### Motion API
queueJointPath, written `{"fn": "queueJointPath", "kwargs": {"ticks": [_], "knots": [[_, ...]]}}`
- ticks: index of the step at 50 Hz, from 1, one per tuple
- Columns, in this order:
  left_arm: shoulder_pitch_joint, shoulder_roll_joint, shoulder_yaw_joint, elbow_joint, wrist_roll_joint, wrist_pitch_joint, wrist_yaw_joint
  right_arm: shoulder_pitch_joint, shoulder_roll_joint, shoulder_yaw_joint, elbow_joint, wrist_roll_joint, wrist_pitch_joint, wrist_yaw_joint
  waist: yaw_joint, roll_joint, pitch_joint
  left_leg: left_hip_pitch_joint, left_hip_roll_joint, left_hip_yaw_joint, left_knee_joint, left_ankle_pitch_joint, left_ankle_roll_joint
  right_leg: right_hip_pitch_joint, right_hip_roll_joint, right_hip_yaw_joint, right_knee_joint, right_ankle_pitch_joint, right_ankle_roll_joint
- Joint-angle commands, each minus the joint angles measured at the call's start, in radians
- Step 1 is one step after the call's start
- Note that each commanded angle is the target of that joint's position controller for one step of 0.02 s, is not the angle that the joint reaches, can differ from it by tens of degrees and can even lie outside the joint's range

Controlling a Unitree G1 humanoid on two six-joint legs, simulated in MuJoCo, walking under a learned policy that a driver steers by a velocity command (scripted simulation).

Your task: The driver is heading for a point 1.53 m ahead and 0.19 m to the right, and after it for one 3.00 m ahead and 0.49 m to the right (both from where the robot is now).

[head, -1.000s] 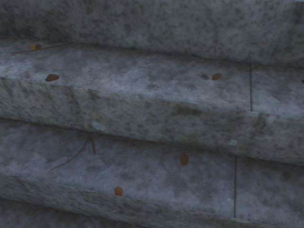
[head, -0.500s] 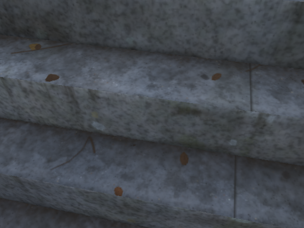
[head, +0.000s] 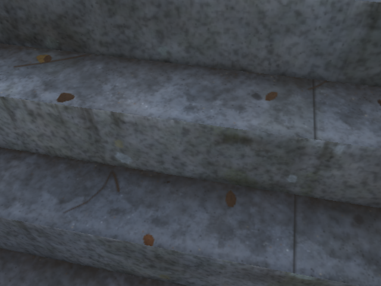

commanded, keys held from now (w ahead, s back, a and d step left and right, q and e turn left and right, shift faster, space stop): w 1.00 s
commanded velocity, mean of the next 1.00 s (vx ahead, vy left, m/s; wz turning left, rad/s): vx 0.50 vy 0.00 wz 0.00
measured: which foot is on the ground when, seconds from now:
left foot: down 0.00-1.00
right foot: down 0.00-1.00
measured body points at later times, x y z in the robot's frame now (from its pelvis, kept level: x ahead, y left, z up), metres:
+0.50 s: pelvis +0.00 +0.00 +0.00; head +0.01 +0.00 +0.45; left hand +0.12 +0.24 -0.13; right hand +0.14 -0.24 -0.12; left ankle -0.02 +0.13 -0.75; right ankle -0.03 -0.11 -0.75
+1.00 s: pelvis +0.00 +0.00 +0.00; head +0.01 +0.00 +0.45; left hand +0.12 +0.24 -0.13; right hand +0.14 -0.24 -0.12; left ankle -0.02 +0.13 -0.75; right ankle -0.03 -0.11 -0.75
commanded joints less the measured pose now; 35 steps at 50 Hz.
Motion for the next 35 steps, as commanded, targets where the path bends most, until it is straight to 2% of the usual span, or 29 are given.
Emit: {"fn": "queueJointPath", "kwargs": {"ticks": [1, 35], "knots": [[-0.028, 0.106, 0.021, -0.050, 0.000, -0.012, 0.003, -0.042, -0.103, -0.022, -0.057, 0.000, -0.013, -0.003, 0.000, -0.010, -0.063, 0.007, 0.122, -0.079, -0.011, 0.192, 0.014, 0.027, -0.156, 0.098, -0.006, 0.250, -0.012], [-0.026, 0.104, 0.023, -0.051, -0.001, -0.012, 0.003, -0.042, -0.101, -0.023, -0.054, 0.000, -0.013, -0.002, 0.000, -0.010, -0.062, 0.008, 0.122, -0.078, -0.011, 0.191, 0.013, 0.024, -0.156, 0.097, -0.006, 0.246, -0.011]]}}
